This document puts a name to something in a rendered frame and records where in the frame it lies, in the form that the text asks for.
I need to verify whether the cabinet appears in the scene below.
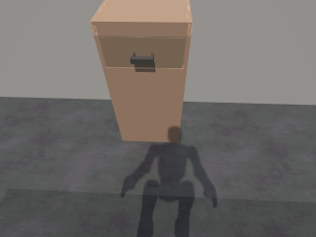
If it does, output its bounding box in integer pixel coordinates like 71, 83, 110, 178
90, 0, 193, 143

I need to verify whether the drawer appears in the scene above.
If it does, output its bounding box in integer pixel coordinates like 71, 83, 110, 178
99, 36, 186, 68

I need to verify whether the handle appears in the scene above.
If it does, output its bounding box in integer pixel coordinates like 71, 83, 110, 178
130, 52, 154, 64

